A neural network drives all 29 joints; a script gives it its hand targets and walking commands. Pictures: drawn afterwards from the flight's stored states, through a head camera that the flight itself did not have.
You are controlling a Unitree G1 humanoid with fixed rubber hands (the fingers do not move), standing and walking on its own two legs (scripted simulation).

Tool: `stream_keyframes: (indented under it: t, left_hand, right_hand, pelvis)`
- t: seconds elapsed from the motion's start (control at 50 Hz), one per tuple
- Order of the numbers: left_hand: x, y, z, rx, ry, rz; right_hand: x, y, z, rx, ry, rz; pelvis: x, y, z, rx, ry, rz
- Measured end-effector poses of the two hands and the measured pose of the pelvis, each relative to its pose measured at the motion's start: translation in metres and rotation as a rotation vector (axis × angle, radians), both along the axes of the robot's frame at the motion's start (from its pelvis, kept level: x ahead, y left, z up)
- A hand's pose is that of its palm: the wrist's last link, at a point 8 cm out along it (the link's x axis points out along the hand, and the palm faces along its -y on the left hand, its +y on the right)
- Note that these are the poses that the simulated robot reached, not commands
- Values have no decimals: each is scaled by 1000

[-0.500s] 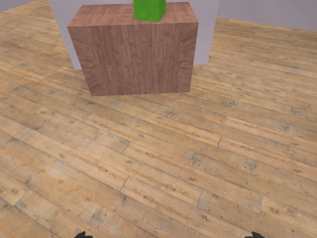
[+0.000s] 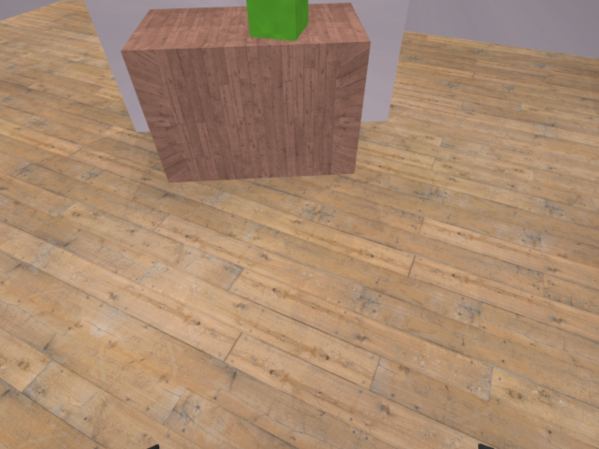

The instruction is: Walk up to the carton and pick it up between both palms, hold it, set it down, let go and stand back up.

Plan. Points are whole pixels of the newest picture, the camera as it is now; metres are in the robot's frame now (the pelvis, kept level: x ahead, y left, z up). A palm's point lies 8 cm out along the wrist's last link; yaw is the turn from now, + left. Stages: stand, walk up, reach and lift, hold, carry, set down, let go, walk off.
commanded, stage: stand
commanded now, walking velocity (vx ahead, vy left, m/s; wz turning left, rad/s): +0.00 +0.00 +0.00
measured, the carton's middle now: out of the picture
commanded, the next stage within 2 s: none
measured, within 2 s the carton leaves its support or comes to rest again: neither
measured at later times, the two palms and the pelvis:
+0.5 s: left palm out of the picture +0.09 +0.25 -0.10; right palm out of the picture +0.07 -0.25 -0.10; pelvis +0.00 +0.00 +0.00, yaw -1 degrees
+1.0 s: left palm out of the picture +0.08 +0.25 -0.11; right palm out of the picture +0.06 -0.26 -0.11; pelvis +0.00 +0.00 +0.00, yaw -2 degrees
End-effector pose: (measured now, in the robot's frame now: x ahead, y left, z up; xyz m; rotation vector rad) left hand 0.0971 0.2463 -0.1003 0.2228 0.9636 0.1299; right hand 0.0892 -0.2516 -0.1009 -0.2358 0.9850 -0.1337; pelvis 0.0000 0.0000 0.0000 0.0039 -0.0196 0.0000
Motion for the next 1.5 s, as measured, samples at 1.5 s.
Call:
stream_keyframes:
  t: [1.5]
  left_hand:
    - [-19, 8, -10, 17, 126, -10]
  right_hand:
    - [-47, -6, -8, -16, 140, -76]
  pelvis:
    - [5, 5, 5, 2, -1, -39]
